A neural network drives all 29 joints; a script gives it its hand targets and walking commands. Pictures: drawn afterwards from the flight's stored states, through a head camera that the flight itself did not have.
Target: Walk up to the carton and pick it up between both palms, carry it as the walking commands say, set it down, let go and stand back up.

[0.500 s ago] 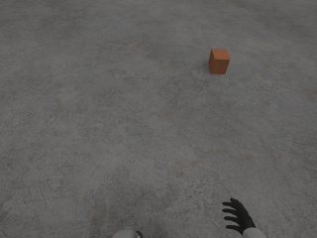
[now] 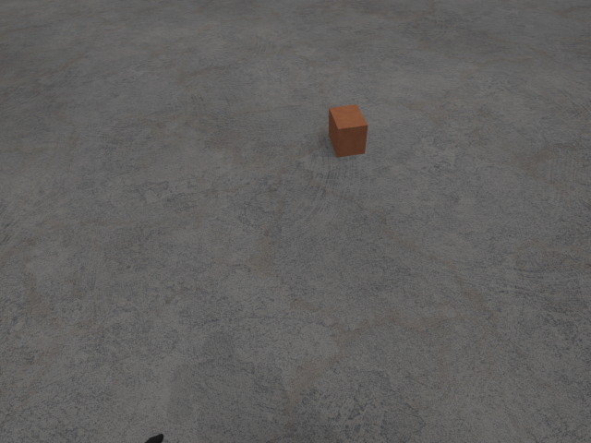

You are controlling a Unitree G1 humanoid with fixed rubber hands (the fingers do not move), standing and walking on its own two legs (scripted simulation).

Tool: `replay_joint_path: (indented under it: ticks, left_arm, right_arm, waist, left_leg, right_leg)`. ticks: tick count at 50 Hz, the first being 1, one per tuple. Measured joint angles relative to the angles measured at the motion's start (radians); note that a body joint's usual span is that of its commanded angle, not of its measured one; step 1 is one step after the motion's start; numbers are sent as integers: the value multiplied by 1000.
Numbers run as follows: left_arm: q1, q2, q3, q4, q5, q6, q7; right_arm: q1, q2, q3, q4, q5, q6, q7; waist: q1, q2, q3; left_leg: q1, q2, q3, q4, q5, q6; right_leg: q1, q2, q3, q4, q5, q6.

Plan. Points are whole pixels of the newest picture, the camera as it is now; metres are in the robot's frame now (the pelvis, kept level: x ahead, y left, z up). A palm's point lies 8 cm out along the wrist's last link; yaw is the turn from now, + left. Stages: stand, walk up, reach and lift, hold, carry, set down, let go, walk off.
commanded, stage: walk up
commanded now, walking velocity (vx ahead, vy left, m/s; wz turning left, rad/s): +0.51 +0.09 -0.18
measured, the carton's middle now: (346, 130) +1.77 -0.23 -0.67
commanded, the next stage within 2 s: none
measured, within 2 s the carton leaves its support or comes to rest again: neither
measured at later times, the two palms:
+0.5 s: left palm (135, 375) +0.27 +0.30 -0.15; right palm (419, 369) +0.26 -0.18 -0.12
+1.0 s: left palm (214, 248) +0.52 +0.19 -0.11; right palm (439, 253) +0.51 -0.28 -0.14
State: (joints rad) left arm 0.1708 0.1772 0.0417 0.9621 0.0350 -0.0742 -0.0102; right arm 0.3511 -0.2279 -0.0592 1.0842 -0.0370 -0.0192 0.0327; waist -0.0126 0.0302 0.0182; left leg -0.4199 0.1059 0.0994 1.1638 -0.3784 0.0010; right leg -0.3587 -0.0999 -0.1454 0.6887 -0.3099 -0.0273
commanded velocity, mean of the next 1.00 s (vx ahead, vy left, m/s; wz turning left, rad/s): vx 0.50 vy -0.02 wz -0.07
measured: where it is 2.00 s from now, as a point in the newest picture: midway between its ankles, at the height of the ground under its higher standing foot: (323, 253)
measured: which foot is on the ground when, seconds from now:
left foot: up 0.00-0.30, down 0.32-0.78, up 0.80-1.00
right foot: down 0.00-0.32, up 0.34-0.74, down 0.76-1.00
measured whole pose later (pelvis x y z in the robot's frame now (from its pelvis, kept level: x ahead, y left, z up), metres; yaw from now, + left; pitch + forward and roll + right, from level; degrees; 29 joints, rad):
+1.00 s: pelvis +0.48 -0.04 +0.01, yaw -3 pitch -1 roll +0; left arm 0.26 0.15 0.04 1.05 0.01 -0.09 0.01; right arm 0.26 -0.21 -0.08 1.02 -0.03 -0.03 0.02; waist 0.02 0.06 0.01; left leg -0.51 0.14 0.08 1.15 -0.22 -0.01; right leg -0.25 -0.06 -0.17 0.54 -0.27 -0.03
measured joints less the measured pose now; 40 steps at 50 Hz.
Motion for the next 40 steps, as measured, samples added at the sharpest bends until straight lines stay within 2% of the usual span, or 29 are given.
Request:
replay_joint_path:
  ticks: [5,8,11,15,16,17,18,20,24,26,29,33,36,38,40]
  left_arm:
    - [142,-34,-14,82,-10,0,5]
    - [210,-44,-19,115,-12,3,8]
    - [253,-47,-19,140,-11,5,10]
    - [299,-48,-13,155,-12,12,9]
    - [309,-50,-11,159,-17,12,7]
    - [305,-45,-7,166,-20,16,6]
    - [294,-35,0,168,-17,24,3]
    - [260,-7,13,164,-15,39,-4]
    - [151,55,26,125,-8,47,-15]
    - [95,77,29,97,-6,51,-19]
    - [24,91,32,54,-7,64,-26]
    - [-56,79,21,22,-16,76,-43]
    - [-99,56,11,6,-19,68,-52]
    - [-113,42,5,-9,-18,51,-50]
    - [-128,20,6,-17,-10,25,-36]
  right_arm:
    - [-124,3,-4,-82,3,-3,11]
    - [-199,10,1,-113,11,2,14]
    - [-257,20,6,-126,18,2,14]
    - [-293,35,14,-132,21,-16,11]
    - [-297,36,14,-135,18,-30,6]
    - [-299,46,11,-134,13,-43,-2]
    - [-292,59,14,-133,10,-52,-9]
    - [-250,77,25,-119,7,-60,-19]
    - [-126,87,27,-47,4,-58,-30]
    - [-62,81,22,-9,5,-56,-36]
    - [27,69,11,34,3,-53,-41]
    - [112,56,5,63,5,-47,-41]
    - [150,50,2,76,8,-40,-36]
    - [174,52,1,78,17,-35,-28]
    - [177,58,9,80,22,-30,-23]
  waist:
    - [40,0,-12]
    - [56,-8,-10]
    - [79,-19,-5]
    - [104,-34,-7]
    - [102,-28,-9]
    - [94,-35,-2]
    - [88,-49,7]
    - [68,-76,16]
    - [12,-109,17]
    - [-9,-113,20]
    - [-32,-107,19]
    - [-72,-81,17]
    - [-99,-55,14]
    - [-101,-42,5]
    - [-90,-26,3]
  left_leg:
    - [-107,35,-10,-70,130,-26]
    - [-129,50,-9,-216,195,-43]
    - [-105,48,6,-404,199,-55]
    - [-25,17,53,-592,178,-45]
    - [-9,17,54,-608,235,-23]
    - [-21,18,58,-556,255,-3]
    - [-18,18,69,-507,215,10]
    - [25,9,86,-483,130,18]
    - [118,-19,85,-547,102,5]
    - [166,-25,81,-584,95,0]
    - [235,-22,80,-642,85,-18]
    - [319,-6,77,-718,71,-51]
    - [367,19,72,-742,42,-83]
    - [377,42,70,-702,-9,-102]
    - [304,62,29,-506,-87,-65]
  right_leg:
    - [150,27,7,-152,7,13]
    - [230,34,9,-228,4,26]
    - [295,33,11,-274,-16,46]
    - [339,15,24,-241,-99,82]
    - [320,14,30,-168,-138,74]
    - [276,12,55,-37,-170,61]
    - [223,17,90,118,-185,49]
    - [128,25,127,349,-127,34]
    - [-35,10,120,498,35,33]
    - [-98,-6,113,485,79,40]
    - [-160,-28,106,382,112,53]
    - [-177,-42,88,151,123,67]
    - [-138,-30,49,-25,94,66]
    - [-90,-12,6,-111,88,62]
    - [-99,2,-10,-72,171,14]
